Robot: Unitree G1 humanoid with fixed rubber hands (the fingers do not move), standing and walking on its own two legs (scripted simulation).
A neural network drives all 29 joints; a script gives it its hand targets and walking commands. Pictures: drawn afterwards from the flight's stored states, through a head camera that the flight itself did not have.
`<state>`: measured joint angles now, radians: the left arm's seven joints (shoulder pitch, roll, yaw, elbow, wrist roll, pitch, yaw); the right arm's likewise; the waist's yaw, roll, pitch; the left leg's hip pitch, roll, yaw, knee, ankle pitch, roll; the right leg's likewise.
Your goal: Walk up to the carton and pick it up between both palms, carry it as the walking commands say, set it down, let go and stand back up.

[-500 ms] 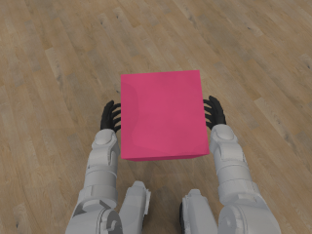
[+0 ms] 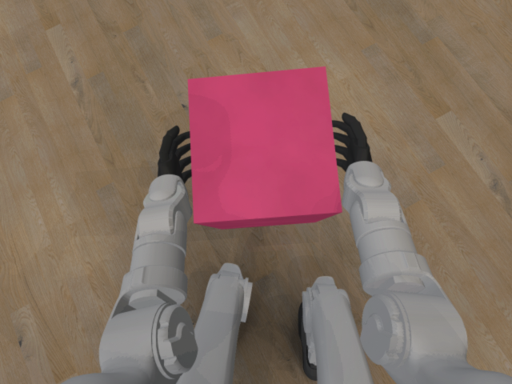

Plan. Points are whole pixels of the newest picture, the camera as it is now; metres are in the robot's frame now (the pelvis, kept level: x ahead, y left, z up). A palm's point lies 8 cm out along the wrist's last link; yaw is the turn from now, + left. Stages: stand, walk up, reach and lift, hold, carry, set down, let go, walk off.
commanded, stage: set down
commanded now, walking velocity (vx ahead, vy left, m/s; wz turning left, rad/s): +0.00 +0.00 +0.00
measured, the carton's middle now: (263, 164) +0.47 +0.05 -0.15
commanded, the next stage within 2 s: none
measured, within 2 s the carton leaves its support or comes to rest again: neither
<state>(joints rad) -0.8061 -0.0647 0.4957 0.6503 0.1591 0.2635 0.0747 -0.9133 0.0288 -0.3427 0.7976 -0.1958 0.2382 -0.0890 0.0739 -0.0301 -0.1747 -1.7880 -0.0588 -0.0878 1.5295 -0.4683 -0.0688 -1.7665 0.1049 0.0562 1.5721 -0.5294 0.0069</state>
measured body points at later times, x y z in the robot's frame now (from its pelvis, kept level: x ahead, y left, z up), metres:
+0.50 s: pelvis -0.02 +0.01 -0.07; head +0.28 +0.02 +0.27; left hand +0.45 +0.20 -0.19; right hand +0.50 -0.09 -0.19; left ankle +0.09 +0.14 -0.52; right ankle +0.07 -0.11 -0.52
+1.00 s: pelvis -0.03 +0.01 -0.12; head +0.32 +0.01 +0.16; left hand +0.47 +0.21 -0.28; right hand +0.53 -0.08 -0.28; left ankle +0.09 +0.14 -0.52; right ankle +0.07 -0.11 -0.52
